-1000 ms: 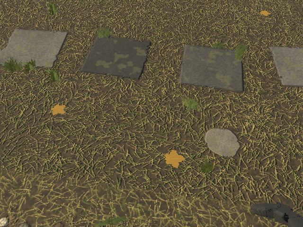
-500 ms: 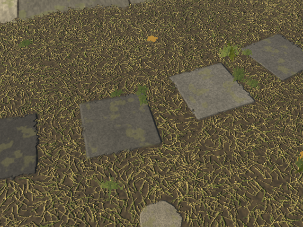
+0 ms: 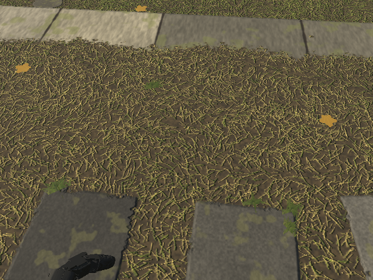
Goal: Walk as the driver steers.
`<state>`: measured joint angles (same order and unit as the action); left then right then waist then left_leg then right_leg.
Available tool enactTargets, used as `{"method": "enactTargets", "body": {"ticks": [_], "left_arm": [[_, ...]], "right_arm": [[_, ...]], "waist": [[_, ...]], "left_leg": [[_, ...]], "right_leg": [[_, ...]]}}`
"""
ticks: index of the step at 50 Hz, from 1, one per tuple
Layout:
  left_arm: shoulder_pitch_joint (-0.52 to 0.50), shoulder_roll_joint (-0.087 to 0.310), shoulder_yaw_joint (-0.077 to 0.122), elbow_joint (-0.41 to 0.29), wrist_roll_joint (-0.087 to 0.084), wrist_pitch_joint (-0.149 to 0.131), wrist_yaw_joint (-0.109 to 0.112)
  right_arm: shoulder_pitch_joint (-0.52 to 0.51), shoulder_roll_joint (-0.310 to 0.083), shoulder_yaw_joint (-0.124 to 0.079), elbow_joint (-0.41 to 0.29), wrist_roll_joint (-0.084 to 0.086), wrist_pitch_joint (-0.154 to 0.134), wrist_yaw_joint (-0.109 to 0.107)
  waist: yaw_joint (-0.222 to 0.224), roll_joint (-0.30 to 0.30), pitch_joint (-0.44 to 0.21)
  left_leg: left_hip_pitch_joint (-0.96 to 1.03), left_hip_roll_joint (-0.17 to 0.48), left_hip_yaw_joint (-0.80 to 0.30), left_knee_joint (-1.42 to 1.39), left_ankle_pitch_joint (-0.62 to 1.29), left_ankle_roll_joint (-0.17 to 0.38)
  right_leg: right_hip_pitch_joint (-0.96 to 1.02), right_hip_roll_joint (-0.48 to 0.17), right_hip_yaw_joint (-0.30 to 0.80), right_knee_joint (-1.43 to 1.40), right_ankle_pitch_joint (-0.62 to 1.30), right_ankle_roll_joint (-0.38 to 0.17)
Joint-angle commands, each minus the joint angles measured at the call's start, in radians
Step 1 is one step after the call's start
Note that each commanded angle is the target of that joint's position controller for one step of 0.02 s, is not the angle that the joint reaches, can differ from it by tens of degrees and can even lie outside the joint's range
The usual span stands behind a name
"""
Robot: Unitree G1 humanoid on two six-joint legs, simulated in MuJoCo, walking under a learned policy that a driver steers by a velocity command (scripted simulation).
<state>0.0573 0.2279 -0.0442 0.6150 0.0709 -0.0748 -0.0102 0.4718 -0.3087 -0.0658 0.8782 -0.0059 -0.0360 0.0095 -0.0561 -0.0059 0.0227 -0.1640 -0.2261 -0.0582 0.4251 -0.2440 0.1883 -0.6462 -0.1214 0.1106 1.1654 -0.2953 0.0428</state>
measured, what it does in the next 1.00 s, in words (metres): walks ahead, turning left: right foot, then left foot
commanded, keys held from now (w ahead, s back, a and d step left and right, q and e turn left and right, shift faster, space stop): w+q+shift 0.16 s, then shift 0.84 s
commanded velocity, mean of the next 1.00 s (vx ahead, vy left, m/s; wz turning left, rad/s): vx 0.39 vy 0.00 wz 0.37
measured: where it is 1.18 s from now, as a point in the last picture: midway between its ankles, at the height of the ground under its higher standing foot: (191, 267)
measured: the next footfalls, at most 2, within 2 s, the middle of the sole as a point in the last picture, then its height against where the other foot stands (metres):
right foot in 0.22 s outside the picture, level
left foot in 0.62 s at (150, 262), level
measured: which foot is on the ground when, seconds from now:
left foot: down 0.00-0.22, up 0.24-0.60, down 0.62-1.00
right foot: up 0.00-0.20, down 0.22-0.64, up 0.66-0.88, down 0.90-1.00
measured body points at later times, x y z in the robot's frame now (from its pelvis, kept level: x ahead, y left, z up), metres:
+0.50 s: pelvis +0.39 -0.05 +0.01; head +0.44 -0.02 +0.46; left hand +0.32 +0.24 -0.11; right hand +0.70 -0.20 -0.06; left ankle +0.45 +0.10 -0.68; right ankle +0.41 -0.16 -0.73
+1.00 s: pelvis +0.51 -0.01 +0.00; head +0.52 -0.02 +0.45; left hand +0.52 +0.27 -0.12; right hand +0.72 -0.20 -0.12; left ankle +0.54 +0.12 -0.73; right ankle +0.55 -0.14 -0.73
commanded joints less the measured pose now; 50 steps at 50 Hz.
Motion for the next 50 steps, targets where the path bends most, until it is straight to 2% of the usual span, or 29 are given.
{"method": "enactTargets", "body": {"ticks": [1,5,7,9,10,11,12,13,14,15,16,17,18,21,25,29,31,32,33,34,35,37,39,44,45,46,47,48,50], "left_arm": [[-0.073,0.115,0.022,-0.091,-0.013,0.015,-0.010],[-0.177,0.107,0.017,-0.130,-0.037,0.006,-0.011],[-0.178,0.126,0.024,-0.141,-0.040,-0.002,-0.005],[-0.026,0.190,0.052,-0.094,-0.036,-0.009,0.013],[0.130,0.223,0.069,-0.056,-0.035,-0.019,0.026],[0.330,0.263,0.088,-0.004,-0.023,-0.032,0.042],[0.485,0.309,0.098,0.031,0.001,-0.041,0.054],[0.403,0.394,0.131,0.027,-0.003,-0.030,0.034],[0.287,0.259,0.117,-0.028,-0.019,-0.016,0.022],[0.230,0.142,0.090,-0.046,-0.056,-0.032,0.021],[0.202,0.132,0.085,-0.016,-0.066,-0.039,0.010],[0.208,0.144,0.092,0.011,-0.078,-0.045,0.005],[0.212,0.158,0.098,0.034,-0.070,-0.051,0.004],[0.144,0.177,0.110,0.067,-0.081,-0.051,0.002],[0.124,0.248,0.133,0.096,-0.096,-0.038,0.015],[0.150,0.257,0.136,0.133,-0.108,-0.030,0.018],[0.207,0.228,0.126,0.155,-0.095,-0.026,0.018],[0.242,0.190,0.107,0.139,-0.063,-0.032,0.017],[0.355,0.126,0.077,0.157,-0.067,-0.019,0.006],[0.336,0.187,0.091,0.176,-0.080,0.005,-0.001],[0.285,0.197,0.096,0.162,-0.090,0.025,0.000],[0.229,0.198,0.105,0.161,-0.078,0.062,0.027],[0.259,0.169,0.101,0.181,-0.072,0.087,0.042],[0.247,0.101,0.088,0.210,-0.053,0.090,0.037],[0.224,0.115,0.087,0.199,-0.036,0.090,0.034],[0.195,0.173,0.095,0.176,-0.030,0.090,0.036],[0.143,0.203,0.106,0.186,-0.038,0.088,0.035],[0.102,0.150,0.092,0.173,-0.037,0.077,0.032],[0.097,0.134,0.085,0.186,-0.039,0.057,0.032]], "right_arm": [[-0.070,-0.152,-0.038,-0.099,0.008,-0.044,-0.002],[0.007,-0.175,-0.056,-0.085,0.016,-0.039,0.006],[-0.012,-0.185,-0.062,-0.091,0.011,-0.037,-0.002],[-0.042,-0.223,-0.071,-0.096,0.005,-0.039,-0.009],[-0.071,-0.248,-0.076,-0.097,0.004,-0.042,-0.008],[-0.117,-0.206,-0.065,-0.111,0.005,-0.051,-0.008],[-0.101,-0.043,-0.025,-0.140,-0.002,-0.056,-0.017],[0.080,-0.046,-0.012,-0.187,0.049,-0.044,-0.023],[0.022,-0.122,-0.017,-0.129,0.002,-0.020,-0.035],[-0.112,-0.098,-0.005,-0.184,0.045,-0.009,-0.028],[-0.174,-0.103,-0.002,-0.198,0.040,0.002,-0.024],[-0.252,-0.112,-0.008,-0.227,0.028,0.004,-0.022],[-0.250,-0.088,-0.004,-0.247,0.032,0.006,-0.015],[-0.259,-0.033,0.021,-0.266,0.026,0.007,-0.008],[-0.328,-0.031,0.039,-0.264,0.016,-0.007,0.019],[-0.391,-0.076,0.020,-0.271,-0.006,-0.013,0.025],[-0.344,-0.135,-0.007,-0.252,-0.018,-0.014,0.009],[-0.295,-0.193,-0.015,-0.262,-0.039,-0.009,-0.006],[-0.279,-0.117,0.014,-0.259,-0.056,0.001,-0.008],[-0.291,-0.045,0.032,-0.248,-0.025,0.007,0.004],[-0.337,-0.036,0.034,-0.241,-0.005,0.009,0.012],[-0.424,-0.069,0.022,-0.238,-0.004,0.017,0.012],[-0.476,-0.096,0.007,-0.239,-0.021,0.030,0.004],[-0.457,-0.027,0.019,-0.196,-0.007,0.038,-0.015],[-0.413,-0.002,0.026,-0.172,-0.007,0.036,-0.015],[-0.376,0.002,0.026,-0.157,-0.015,0.033,-0.013],[-0.358,0.007,0.020,-0.156,-0.009,0.034,-0.016],[-0.388,-0.018,0.014,-0.145,-0.016,0.034,-0.022],[-0.376,-0.018,0.005,-0.124,-0.013,0.036,-0.032]], "waist": [[0.041,-0.020,0.108],[-0.054,0.048,0.040],[-0.045,0.062,0.018],[0.024,0.056,-0.081],[0.111,0.058,-0.155],[0.208,0.060,-0.236],[0.209,-0.159,-0.342],[0.085,-0.464,-0.563],[0.091,-0.171,-0.478],[0.136,-0.204,-0.318],[0.116,-0.073,-0.234],[0.117,-0.025,-0.143],[0.083,-0.039,-0.102],[0.025,-0.039,-0.052],[0.041,-0.095,-0.122],[0.036,-0.066,-0.110],[0.022,-0.015,-0.134],[0.021,0.119,-0.223],[0.042,0.261,-0.396],[0.031,0.168,-0.391],[0.044,0.133,-0.304],[0.074,0.080,-0.192],[0.108,0.124,-0.158],[0.114,0.128,-0.161],[0.105,0.098,-0.132],[0.070,0.015,-0.083],[0.029,-0.136,-0.037],[0.040,-0.123,-0.002],[0.037,-0.106,0.007]], "left_leg": [[-0.241,0.206,-0.306,-0.293,0.157,0.123],[-0.042,0.215,-0.319,-0.222,0.462,0.057],[0.032,0.233,-0.338,-0.168,0.537,0.029],[0.101,0.225,-0.331,0.022,0.821,-0.025],[0.104,0.210,-0.310,0.222,0.890,-0.058],[0.001,0.176,-0.284,0.464,0.769,-0.088],[-0.198,0.101,-0.172,0.795,-0.114,-0.097],[-0.424,0.011,-0.103,1.086,-0.354,-0.135],[-0.470,0.128,-0.096,1.088,-0.238,-0.129],[-0.517,0.177,-0.110,1.087,-0.221,-0.178],[-0.524,0.212,-0.080,1.057,-0.204,-0.195],[-0.542,0.231,-0.068,0.992,-0.210,-0.201],[-0.518,0.246,-0.077,0.949,-0.211,-0.195],[-0.453,0.266,-0.047,0.640,-0.178,-0.204],[-0.197,0.239,0.013,0.271,0.201,-0.198],[-0.120,0.223,0.015,0.093,0.305,-0.139],[0.034,0.232,0.013,0.027,0.552,-0.088],[0.226,0.425,-0.173,0.107,1.055,0.006],[0.367,0.628,-0.401,0.094,1.203,0.195],[0.305,0.583,-0.395,0.075,1.030,0.181],[0.237,0.534,-0.341,0.048,0.850,0.138],[0.025,0.486,-0.294,-0.024,0.577,0.075],[-0.151,0.435,-0.227,-0.078,0.426,0.049],[-0.235,0.358,-0.148,-0.076,0.005,-0.026],[-0.267,0.328,-0.134,-0.070,-0.136,-0.082],[-0.293,0.279,-0.097,-0.019,-0.229,-0.134],[-0.179,0.222,-0.014,0.006,-0.142,-0.170],[-0.093,0.221,-0.010,0.043,-0.049,-0.188],[-0.055,0.233,-0.019,0.055,0.024,-0.175]], "right_leg": [[0.071,0.010,-0.109,-0.265,0.191,0.030],[0.118,0.083,-0.129,-0.524,0.401,0.005],[0.182,0.104,-0.106,-0.625,0.388,-0.012],[0.383,0.165,-0.111,-0.665,0.298,-0.036],[0.530,0.158,-0.114,-0.694,0.313,-0.050],[0.741,0.066,-0.064,-0.674,0.333,-0.073],[0.976,-0.215,0.149,-0.581,0.639,-0.093],[1.157,-0.420,0.691,-0.668,0.769,-0.301],[1.023,-0.340,0.569,-0.690,0.666,-0.296],[0.953,-0.248,0.367,-0.728,0.667,-0.272],[0.836,-0.203,0.270,-0.741,0.715,-0.253],[0.742,-0.162,0.207,-0.771,0.771,-0.254],[0.668,-0.157,0.175,-0.804,0.788,-0.253],[0.507,-0.139,0.067,-0.869,0.834,-0.263],[0.418,-0.071,-0.091,-0.894,0.784,-0.231],[0.473,-0.078,-0.097,-0.782,0.656,-0.179],[0.434,0.003,-0.142,-0.602,0.575,-0.117],[0.285,0.077,-0.194,-0.378,0.239,-0.053],[0.172,0.109,-0.100,-0.151,-0.376,-0.003],[0.166,0.072,-0.022,-0.113,-0.428,0.013],[0.127,0.054,-0.027,-0.115,-0.417,0.023],[0.170,0.036,-0.043,-0.198,-0.325,0.042],[0.309,0.059,-0.081,-0.291,-0.219,0.050],[0.520,0.094,-0.122,-0.616,0.105,-0.001],[0.546,0.066,-0.090,-0.680,0.141,-0.026],[0.514,-0.016,-0.010,-0.736,0.116,-0.064],[0.311,-0.030,0.009,-0.791,-0.147,-0.105],[0.224,-0.004,0.006,-0.837,-0.260,-0.097],[0.218,0.019,-0.020,-0.831,-0.200,-0.063]]}}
